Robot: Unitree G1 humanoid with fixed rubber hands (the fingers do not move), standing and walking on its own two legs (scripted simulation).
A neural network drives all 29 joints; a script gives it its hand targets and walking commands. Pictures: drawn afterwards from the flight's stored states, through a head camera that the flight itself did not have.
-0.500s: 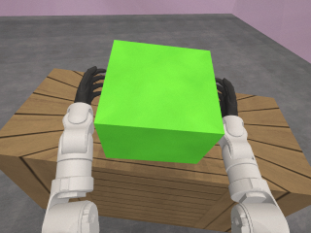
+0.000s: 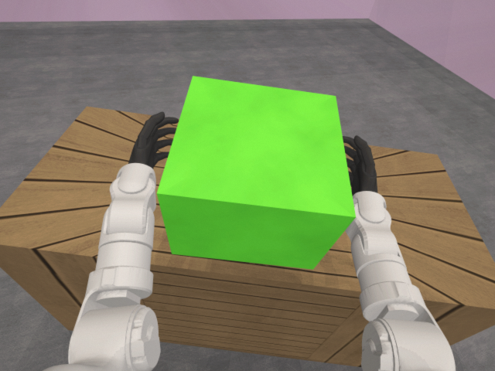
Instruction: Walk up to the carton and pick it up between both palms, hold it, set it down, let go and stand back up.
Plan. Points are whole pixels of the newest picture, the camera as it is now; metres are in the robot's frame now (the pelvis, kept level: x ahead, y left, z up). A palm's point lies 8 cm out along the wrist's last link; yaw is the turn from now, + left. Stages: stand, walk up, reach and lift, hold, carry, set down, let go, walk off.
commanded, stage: set down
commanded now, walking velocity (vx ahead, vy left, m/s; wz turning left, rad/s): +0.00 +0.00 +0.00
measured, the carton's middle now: (254, 174) +0.42 -0.02 +0.09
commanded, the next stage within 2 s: none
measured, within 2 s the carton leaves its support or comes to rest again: rests again in 1.98 s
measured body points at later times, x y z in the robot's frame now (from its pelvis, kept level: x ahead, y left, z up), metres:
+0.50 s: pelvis +0.01 +0.00 +0.00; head +0.02 +0.03 +0.45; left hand +0.43 +0.15 +0.11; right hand +0.39 -0.21 +0.11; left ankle -0.03 +0.12 -0.75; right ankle +0.01 -0.15 -0.75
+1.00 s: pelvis +0.01 +0.00 +0.00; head +0.06 +0.01 +0.45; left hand +0.46 +0.11 +0.08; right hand +0.38 -0.24 +0.07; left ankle -0.03 +0.12 -0.75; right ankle +0.01 -0.15 -0.75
